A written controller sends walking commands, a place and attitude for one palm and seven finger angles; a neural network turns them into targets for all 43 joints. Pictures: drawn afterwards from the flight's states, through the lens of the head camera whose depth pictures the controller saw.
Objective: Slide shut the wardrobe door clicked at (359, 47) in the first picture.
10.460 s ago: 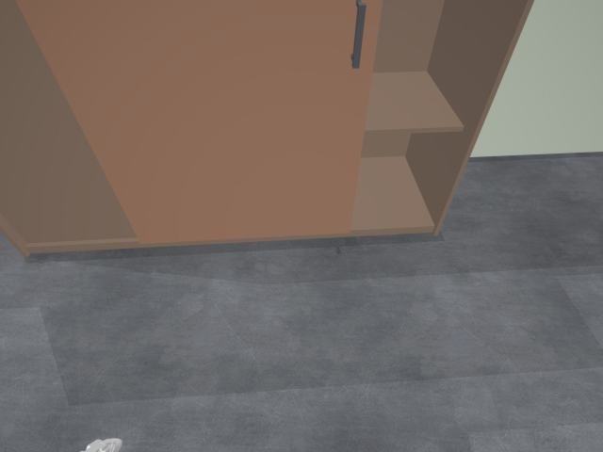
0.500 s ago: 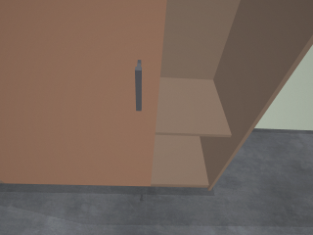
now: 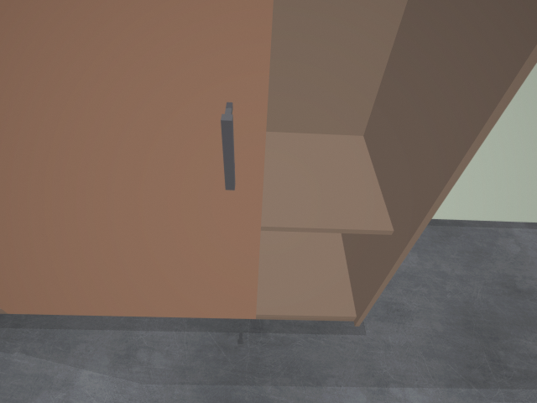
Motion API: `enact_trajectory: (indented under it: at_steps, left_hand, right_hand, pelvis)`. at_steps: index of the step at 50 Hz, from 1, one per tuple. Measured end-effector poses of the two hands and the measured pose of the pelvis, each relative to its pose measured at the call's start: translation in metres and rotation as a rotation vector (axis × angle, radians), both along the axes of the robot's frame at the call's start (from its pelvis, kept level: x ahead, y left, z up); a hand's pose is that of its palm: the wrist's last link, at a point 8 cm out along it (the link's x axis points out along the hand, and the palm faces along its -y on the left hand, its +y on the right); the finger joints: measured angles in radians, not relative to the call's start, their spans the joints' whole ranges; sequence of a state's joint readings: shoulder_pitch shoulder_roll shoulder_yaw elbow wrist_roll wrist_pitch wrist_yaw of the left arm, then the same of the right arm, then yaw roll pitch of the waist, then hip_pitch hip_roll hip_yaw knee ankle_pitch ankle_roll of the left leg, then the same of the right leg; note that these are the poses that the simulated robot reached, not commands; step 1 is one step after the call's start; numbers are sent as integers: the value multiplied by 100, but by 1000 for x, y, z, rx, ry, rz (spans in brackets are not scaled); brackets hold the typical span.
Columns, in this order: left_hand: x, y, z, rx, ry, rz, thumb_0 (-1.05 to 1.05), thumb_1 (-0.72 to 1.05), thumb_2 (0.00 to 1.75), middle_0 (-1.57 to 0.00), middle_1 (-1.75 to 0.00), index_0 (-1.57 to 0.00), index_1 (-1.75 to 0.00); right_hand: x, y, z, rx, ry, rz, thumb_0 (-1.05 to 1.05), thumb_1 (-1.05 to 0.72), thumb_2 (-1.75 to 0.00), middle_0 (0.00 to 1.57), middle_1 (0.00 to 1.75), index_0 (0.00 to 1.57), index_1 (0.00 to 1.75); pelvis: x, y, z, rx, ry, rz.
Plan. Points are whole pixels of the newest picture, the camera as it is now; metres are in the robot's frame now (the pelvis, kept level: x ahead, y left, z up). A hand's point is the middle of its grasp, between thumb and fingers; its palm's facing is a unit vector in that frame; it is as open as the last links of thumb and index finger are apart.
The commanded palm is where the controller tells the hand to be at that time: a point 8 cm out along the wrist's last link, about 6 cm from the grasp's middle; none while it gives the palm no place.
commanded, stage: look again from close up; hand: left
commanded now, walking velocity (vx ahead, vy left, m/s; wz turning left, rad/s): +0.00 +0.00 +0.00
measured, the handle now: (229, 148) +0.50 +0.11 +0.11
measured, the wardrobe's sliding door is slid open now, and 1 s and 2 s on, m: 0.38 0.38 0.38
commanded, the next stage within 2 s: none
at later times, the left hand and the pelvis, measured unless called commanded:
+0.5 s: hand out of the picture -0.03 +0.14 -0.18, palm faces +0.03 -0.99 -0.15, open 7.3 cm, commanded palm none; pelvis +0.00 -0.02 +0.00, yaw +0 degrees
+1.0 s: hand out of the picture -0.03 +0.13 -0.18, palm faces +0.04 -0.99 -0.15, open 7.3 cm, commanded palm none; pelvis +0.01 -0.02 +0.00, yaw +0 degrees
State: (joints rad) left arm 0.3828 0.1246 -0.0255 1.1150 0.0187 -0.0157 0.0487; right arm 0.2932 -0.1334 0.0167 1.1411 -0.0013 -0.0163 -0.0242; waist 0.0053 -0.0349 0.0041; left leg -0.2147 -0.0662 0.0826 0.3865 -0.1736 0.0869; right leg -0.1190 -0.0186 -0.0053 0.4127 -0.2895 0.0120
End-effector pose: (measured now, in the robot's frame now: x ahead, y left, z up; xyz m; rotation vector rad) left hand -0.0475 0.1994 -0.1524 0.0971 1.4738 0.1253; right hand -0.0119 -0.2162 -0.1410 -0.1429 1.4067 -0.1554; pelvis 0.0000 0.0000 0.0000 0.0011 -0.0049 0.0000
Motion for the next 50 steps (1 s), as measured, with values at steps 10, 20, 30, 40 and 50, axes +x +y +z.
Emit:
enact_trajectory:
  at_steps: [10, 20, 30, 40, 50]
  left_hand:
    - [5, -6, 0, 3, -11, 1, 0, 91, 90, -20, -30, -20, -30]
    - [11, -11, 1, 7, -23, 2, 0, 91, 90, -20, -30, -20, -30]
    - [12, -16, 2, 7, -21, 4, 0, 91, 90, -20, -30, -20, -30]
    - [11, -19, 2, 9, -16, 7, 0, 91, 90, -20, -30, -20, -30]
    - [10, -22, 3, 10, -11, 9, 0, 91, 90, -20, -30, -20, -30]
  right_hand:
    - [1, -6, -1, 2, 2, 1, 1, -91, -90, 20, 30, 20, 30]
    - [2, -11, -1, 6, 7, 3, 1, -92, -90, 20, 30, 20, 30]
    - [4, -15, -2, 8, 9, 4, 1, -92, -90, 20, 30, 20, 30]
    - [6, -19, -2, 7, 5, 4, 1, -92, -90, 20, 30, 20, 30]
    - [7, -22, -2, 8, 9, 5, 1, -92, -90, 20, 30, 20, 30]
  pelvis:
    - [2, -7, 0, 1, -1, 2]
    - [4, -13, 0, 1, -1, 4]
    - [6, -18, 0, 2, -1, 3]
    - [7, -21, 0, 4, -2, 2]
    - [8, -25, 0, 4, 0, 3]
